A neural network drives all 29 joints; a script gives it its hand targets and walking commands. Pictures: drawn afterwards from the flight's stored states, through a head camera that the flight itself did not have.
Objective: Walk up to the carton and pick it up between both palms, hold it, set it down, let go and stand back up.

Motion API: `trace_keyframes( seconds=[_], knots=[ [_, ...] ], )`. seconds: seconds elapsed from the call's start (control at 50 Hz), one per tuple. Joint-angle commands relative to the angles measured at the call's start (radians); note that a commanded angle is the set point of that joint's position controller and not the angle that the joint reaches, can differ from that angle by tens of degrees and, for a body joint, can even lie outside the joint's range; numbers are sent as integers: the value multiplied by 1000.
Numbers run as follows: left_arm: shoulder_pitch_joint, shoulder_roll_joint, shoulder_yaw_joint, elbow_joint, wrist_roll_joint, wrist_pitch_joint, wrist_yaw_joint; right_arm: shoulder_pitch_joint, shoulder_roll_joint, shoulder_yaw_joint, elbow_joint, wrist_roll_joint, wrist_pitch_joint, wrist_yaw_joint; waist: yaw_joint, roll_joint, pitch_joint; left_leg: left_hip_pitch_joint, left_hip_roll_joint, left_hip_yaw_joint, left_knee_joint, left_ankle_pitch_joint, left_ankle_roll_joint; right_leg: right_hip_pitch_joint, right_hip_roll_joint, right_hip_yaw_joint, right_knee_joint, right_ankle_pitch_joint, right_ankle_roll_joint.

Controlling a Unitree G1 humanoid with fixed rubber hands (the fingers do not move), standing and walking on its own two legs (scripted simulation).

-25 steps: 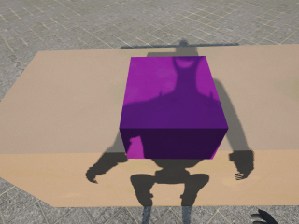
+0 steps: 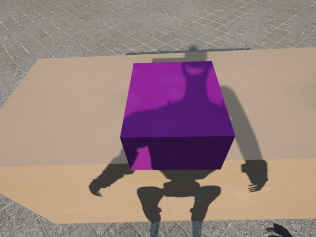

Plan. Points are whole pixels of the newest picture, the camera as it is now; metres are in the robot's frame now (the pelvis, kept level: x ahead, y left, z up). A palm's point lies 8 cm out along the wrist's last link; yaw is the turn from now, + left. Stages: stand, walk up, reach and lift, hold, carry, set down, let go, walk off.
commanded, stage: walk up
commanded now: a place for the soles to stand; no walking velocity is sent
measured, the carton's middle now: (173, 112) +0.48 -0.03 +0.04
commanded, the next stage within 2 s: reach and lift in 0.40 s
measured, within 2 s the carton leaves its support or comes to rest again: neither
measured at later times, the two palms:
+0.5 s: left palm out of the picture +0.08 +0.31 -0.09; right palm out of the picture +0.10 -0.31 -0.10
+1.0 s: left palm out of the picture +0.14 +0.28 -0.04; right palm out of the picture +0.10 -0.30 -0.04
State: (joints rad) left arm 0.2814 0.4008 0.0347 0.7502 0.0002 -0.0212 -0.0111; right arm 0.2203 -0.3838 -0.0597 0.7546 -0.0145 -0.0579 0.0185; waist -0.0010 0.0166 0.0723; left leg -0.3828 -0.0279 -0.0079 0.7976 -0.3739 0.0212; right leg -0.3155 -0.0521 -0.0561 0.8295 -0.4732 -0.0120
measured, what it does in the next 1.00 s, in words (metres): stands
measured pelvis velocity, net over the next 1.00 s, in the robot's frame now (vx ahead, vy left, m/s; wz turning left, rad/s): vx -0.03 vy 0.00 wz -0.01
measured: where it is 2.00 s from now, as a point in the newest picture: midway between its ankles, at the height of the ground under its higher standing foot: outside the picture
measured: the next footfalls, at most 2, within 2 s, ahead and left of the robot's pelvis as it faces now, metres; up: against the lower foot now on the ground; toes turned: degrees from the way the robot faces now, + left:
none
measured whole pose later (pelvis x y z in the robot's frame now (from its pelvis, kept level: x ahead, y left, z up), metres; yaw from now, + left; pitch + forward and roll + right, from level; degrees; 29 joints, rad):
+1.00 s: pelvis -0.03 +0.00 +0.03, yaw +0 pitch +1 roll +0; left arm 0.15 0.33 0.03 0.51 -0.01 0.19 0.04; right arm 0.21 -0.36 -0.12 0.84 0.02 -0.31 0.09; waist 0.02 -0.01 0.02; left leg -0.35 0.00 -0.01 0.53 -0.19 0.00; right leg -0.31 -0.03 -0.06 0.55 -0.26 -0.01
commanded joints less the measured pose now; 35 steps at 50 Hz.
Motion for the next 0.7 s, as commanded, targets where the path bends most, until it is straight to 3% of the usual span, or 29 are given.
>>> trace_keyframes(
  seconds=[0.0, 0.02, 0.06, 0.08, 0.1, 0.12, 0.14, 0.16, 0.2, 0.22, 0.24, 0.26, 0.28, 0.3, 0.32, 0.34, 0.38, 0.4, 0.42, 0.44, 0.48, 0.54, 0.62, 0.68],
  knots=[
    [28, 308, 90, -16, 26, -60, 14, -86, -204, -18, -35, 3, -7, -30, 46, -197, -68, -214, 12, 25, 95, -161, -5, 115, -327, 492, -482, 82, -253],
    [5, 313, 88, -20, 26, -56, 13, -69, -231, -26, -27, 2, -7, -29, 36, -168, -53, -186, 36, 3, 110, -214, -3, 97, -338, 476, -453, 173, -274],
    [-45, 288, 74, -25, 28, -50, 14, -16, -214, -23, -9, 4, -22, -21, -6, -166, -64, -54, 48, 6, -90, -157, 18, 62, -259, 313, -343, 340, -218],
    [-80, 257, 64, -32, 25, -47, 12, 36, -216, -26, 12, 3, -35, -21, -37, -137, -94, 77, 54, -20, -194, 58, 29, 5, -194, 211, -255, 401, -161],
    [-116, 220, 55, -47, 14, -44, 12, 97, -244, -37, 31, -2, -48, -25, -58, -63, -138, 239, 107, -153, -227, 272, 64, -114, -116, 111, -108, 416, -91],
    [-124, 192, 52, -66, 3, -38, 12, 120, -303, -52, 26, -13, -57, -32, -55, 55, -157, 281, 240, -417, -294, 373, 153, -204, -2, 31, 89, 296, -21],
    [-103, 190, 55, -62, -1, -25, 16, 114, -325, -54, 14, -8, -55, -32, -37, 74, -148, 285, 334, -549, -317, 400, 242, -247, 32, 37, 115, -33, -10],
    [-96, 210, 62, -60, 0, -21, 20, 113, -329, -56, 16, -4, -52, -33, -33, 65, -129, 257, 366, -561, -322, 426, 277, -237, 32, 66, 115, -181, -18],
    [-46, 208, 68, -47, 8, -28, 15, 56, -326, -57, 2, -6, -45, -36, -6, 70, -96, 173, 341, -499, -309, 383, 258, -190, 15, 65, 59, -151, -32],
    [-14, 208, 70, -38, 11, -35, 12, 9, -314, -53, -12, -5, -40, -35, 17, 70, -87, 121, 299, -441, -278, 358, 223, -129, 9, 58, -30, -69, -40],
    [18, 208, 71, -26, 13, -43, 11, -26, -293, -43, -20, -2, -36, -34, 39, 53, -93, 51, 247, -366, -228, 342, 175, -35, -2, 65, -136, 100, -49],
    [38, 222, 78, -16, 19, -50, 13, -51, -255, -31, -31, 0, -32, -32, 53, -4, -107, -53, 182, -282, -146, 329, 114, 63, -44, 146, -214, 186, -71],
    [58, 258, 87, -13, 28, -57, 18, -67, -210, -18, -48, 9, -25, -32, 57, -109, -110, -171, 92, -147, -18, 251, 43, 152, -136, 310, -335, 196, -129],
    [43, 298, 94, -16, 28, -62, 19, -60, -180, -9, -46, 9, -16, -32, 49, -199, -89, -218, 13, 13, 90, 15, -2, 152, -280, 478, -458, 129, -200],
    [22, 317, 92, -19, 25, -60, 16, -60, -221, -23, -34, 6, -7, -35, 46, -177, -53, -194, 21, -2, 140, -209, -4, 86, -343, 508, -473, 157, -266],
    [2, 318, 90, -22, 25, -55, 15, -39, -241, -31, -27, 7, -7, -33, 31, -165, -30, -174, 32, -9, 149, -238, 0, 70, -337, 480, -447, 204, -276],
    [-38, 294, 77, -26, 27, -50, 15, -8, -220, -28, -13, 4, -18, -25, 5, -182, -25, -94, 45, 10, -14, -190, 13, 44, -270, 348, -384, 282, -230],
    [-388, 202, 38, -240, -17, 160, 49, -359, -60, -156, 238, -97, -187, 3, -59, 33, 0, -86, 83, 42, -141, -33, -58, -238, 51, -41, -112, 89, -59],
    [-420, 164, 52, -245, 7, 263, 70, -301, -131, -182, 268, -130, -211, 41, -63, 37, 36, -92, 125, 33, -164, -71, -47, -208, 46, -47, -88, 55, -58],
    [-402, 138, 62, -267, 13, 304, 75, -274, -151, -191, 283, -139, -216, 56, -72, 24, 44, -118, 128, 47, -166, -71, -43, -173, 43, -41, -81, 67, -55],
    [-397, 141, 65, -351, 13, 327, 73, -265, -164, -194, 265, -136, -248, 54, -81, -80, -30, 2, 106, 49, -105, -9, -33, -212, 29, -12, -129, 77, -50],
    [-376, 125, 61, -475, -7, 324, 80, -238, -169, -194, 188, -78, -272, 52, -57, -62, -189, 169, 102, 53, -134, 101, -30, -158, 45, -31, -186, 194, -40],
    [-228, 81, 105, -468, -4, 286, 75, -132, -160, -161, 132, -6, -291, 54, -25, -91, -243, 290, 77, 38, -172, 373, -43, -46, 57, -20, -262, 438, -32],
    [-146, 63, 120, -446, -10, 268, 66, -105, -169, -141, 100, 26, -300, 58, 9, -128, -233, 313, 58, 35, -216, 434, -43, 24, 69, -6, -319, 517, -24]
  ],
)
